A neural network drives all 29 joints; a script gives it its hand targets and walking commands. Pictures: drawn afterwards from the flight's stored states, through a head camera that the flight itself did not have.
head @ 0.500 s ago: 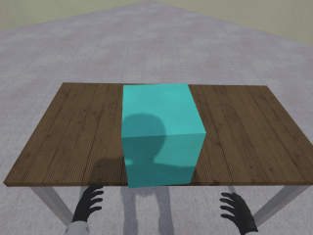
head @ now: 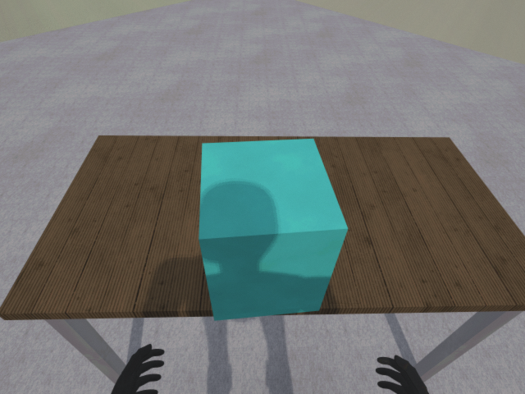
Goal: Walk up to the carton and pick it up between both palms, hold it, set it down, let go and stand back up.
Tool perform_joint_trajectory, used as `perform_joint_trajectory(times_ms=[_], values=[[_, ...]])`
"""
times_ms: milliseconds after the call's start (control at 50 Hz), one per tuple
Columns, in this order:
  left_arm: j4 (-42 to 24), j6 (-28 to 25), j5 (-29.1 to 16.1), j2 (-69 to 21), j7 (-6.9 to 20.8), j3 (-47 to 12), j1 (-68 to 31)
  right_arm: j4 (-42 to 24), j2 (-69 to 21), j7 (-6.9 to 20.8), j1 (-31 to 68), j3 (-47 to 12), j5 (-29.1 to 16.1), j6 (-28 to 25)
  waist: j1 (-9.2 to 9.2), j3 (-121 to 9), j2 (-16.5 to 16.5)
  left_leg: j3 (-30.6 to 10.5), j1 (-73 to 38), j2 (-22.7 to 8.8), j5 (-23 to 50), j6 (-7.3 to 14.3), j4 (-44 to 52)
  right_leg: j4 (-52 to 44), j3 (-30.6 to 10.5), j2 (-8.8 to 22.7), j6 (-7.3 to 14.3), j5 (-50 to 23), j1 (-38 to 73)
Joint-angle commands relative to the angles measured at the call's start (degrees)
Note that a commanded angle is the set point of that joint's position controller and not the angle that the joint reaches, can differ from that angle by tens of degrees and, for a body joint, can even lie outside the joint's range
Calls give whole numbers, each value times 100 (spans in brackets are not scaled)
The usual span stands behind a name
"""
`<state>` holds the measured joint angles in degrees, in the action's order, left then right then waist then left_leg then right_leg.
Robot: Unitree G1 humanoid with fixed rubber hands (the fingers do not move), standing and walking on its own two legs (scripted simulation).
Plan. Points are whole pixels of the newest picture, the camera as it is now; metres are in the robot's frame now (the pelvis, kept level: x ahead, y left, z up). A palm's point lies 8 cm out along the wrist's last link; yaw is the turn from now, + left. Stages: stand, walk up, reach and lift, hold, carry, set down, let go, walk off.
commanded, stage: set down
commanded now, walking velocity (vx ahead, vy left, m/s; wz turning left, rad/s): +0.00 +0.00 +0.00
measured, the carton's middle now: (263, 230) +0.41 +0.04 +0.02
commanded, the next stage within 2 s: let go in 0.14 s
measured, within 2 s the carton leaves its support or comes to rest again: neither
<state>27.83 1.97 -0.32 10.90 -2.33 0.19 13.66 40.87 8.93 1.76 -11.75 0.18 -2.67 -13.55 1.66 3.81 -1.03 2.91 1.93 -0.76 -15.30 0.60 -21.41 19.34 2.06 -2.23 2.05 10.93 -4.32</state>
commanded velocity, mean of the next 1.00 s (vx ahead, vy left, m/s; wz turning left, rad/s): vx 0.00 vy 0.00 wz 0.00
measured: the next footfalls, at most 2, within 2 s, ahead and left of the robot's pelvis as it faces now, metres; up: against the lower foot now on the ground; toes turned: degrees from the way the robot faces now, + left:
none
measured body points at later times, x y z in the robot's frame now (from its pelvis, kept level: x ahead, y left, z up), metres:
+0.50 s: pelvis -0.01 +0.00 +0.00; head -0.01 +0.01 +0.45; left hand +0.16 +0.22 -0.09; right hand +0.15 -0.23 -0.09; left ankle -0.04 +0.10 -0.75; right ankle +0.00 -0.10 -0.75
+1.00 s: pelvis -0.02 -0.01 -0.01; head -0.06 -0.01 +0.44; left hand +0.06 +0.25 -0.12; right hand +0.08 -0.25 -0.12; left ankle -0.04 +0.10 -0.75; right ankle +0.00 -0.10 -0.75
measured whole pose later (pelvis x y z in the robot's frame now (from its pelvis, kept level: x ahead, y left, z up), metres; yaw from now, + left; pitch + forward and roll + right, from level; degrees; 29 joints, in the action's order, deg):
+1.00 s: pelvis -0.02 -0.01 -0.01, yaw +1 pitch -4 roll -1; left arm 42.8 -1.8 0.8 12.9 -0.3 1.5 18.5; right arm 43.8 12.5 -0.7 -18.3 1.2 0.4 -2.0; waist 0.3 -1.6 1.2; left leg 1.3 8.9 -1.1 -17.4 0.5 -30.0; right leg 26.5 3.9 -2.2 2.4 12.8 -10.2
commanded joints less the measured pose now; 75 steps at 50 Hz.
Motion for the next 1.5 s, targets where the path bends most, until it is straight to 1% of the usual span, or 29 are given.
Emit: perform_joint_trajectory(times_ms=[0,100,160,220,280,340,400,560,580,600,620,640,660,680,700,720,740,760,780,880,1040,1260,1380,1480], values=[[-707,20,44,550,64,160,-293,-572,709,-36,217,223,77,-110,-37,-423,214,-16,298,-15,2105,-249,246,-240,-228,161,49,-1245,321],[-626,212,69,599,120,165,-355,-502,719,-47,240,267,177,-2,-57,-329,234,-5,328,-34,1993,-243,222,-217,-186,162,46,-1103,238],[-618,320,47,661,122,129,-579,-428,751,-47,393,367,305,25,-105,-307,261,16,398,-80,1693,-226,194,-135,-150,159,47,-909,93],[-713,346,-7,704,61,57,-841,-383,761,-17,600,473,399,-22,-129,-382,306,38,535,-157,1377,-211,150,-1,-121,149,76,-730,-27],[-683,301,-5,685,21,60,-739,-341,747,17,530,451,348,-58,-115,-526,264,37,530,-149,1563,-220,96,59,-142,148,81,-958,106],[-526,324,33,676,60,125,-553,-281,796,15,414,388,288,-67,-104,-623,183,21,384,-65,1817,-228,52,44,-175,147,38,-1339,235],[-446,368,58,673,100,163,-517,-280,835,5,402,359,280,-62,-96,-596,130,25,343,-22,1799,-214,70,15,-191,154,8,-1412,254],[-560,453,14,703,40,135,-777,-510,741,24,493,390,370,71,-94,-334,115,100,659,-64,1080,-123,233,-32,-264,223,33,-763,119],[-663,430,-123,466,39,11,-695,-745,939,30,459,571,318,21,153,-605,26,116,1038,35,1006,-252,-43,199,-264,256,20,-526,243],[-656,455,-112,529,34,-2,-761,-729,913,27,436,536,318,25,44,-534,112,120,1063,14,809,-234,-6,191,-300,284,50,-437,161],[-659,476,-109,534,36,13,-763,-723,889,27,442,535,320,45,70,-558,119,119,1089,6,810,-235,-41,204,-287,289,57,-382,155],[-653,503,-93,565,49,12,-759,-715,879,22,404,531,307,64,35,-519,144,124,1093,5,802,-239,-84,221,-292,294,65,-375,84],[250,-23,136,880,26,297,192,-354,982,-156,38,356,282,592,114,-995,676,-436,1050,-361,1123,40,-411,418,-704,732,11,-1247,-311],[398,-160,105,989,60,329,287,-456,908,-213,-122,351,283,785,-62,-908,541,-533,806,-435,784,74,-357,292,-777,834,-31,-1004,-479],[373,-278,124,1045,79,339,87,-510,945,-238,-188,348,278,860,-143,-922,348,-622,660,-511,996,119,-389,332,-829,888,-22,-1281,-455],[357,-374,149,995,101,335,-44,-506,979,-245,-229,341,275,905,-158,-1003,235,-657,641,-563,1175,138,-433,377,-828,899,-13,-1447,-419],[382,-440,150,914,124,321,-86,-471,983,-254,-259,333,277,944,-178,-932,162,-669,660,-567,1097,122,-422,329,-823,879,-18,-1401,-509],[436,-476,145,844,150,297,-82,-435,1005,-270,-312,334,274,974,-196,-743,89,-679,731,-553,888,97,-390,243,-798,856,-28,-1208,-635],[511,-492,134,790,164,283,-78,-402,1029,-273,-336,329,273,987,-202,-554,75,-699,829,-554,779,87,-355,190,-794,849,-33,-1117,-710],[797,-520,108,814,198,276,90,-320,1084,-267,-453,292,306,1024,-192,-10,125,-772,1119,-559,499,75,-177,58,-784,837,-30,-805,-900],[1169,-517,101,944,169,244,402,-87,1150,-271,-820,221,297,1048,-163,97,128,-853,1290,-530,72,86,10,-38,-768,820,-44,-128,-835],[1602,-437,100,1026,136,191,646,198,1171,-264,-1234,166,309,1124,-148,328,135,-878,1708,-414,-819,94,158,-100,-843,809,-91,1033,-1091],[1805,-394,115,1012,136,194,787,297,1208,-271,-1362,201,314,1161,-132,454,201,-980,2045,-417,-1408,110,302,-18,-835,767,-109,1352,-1167],[1937,-370,124,986,133,208,894,365,1216,-279,-1440,234,312,1186,-129,504,204,-1056,2222,-432,-1713,126,388,50,-824,738,-122,1487,-1222]])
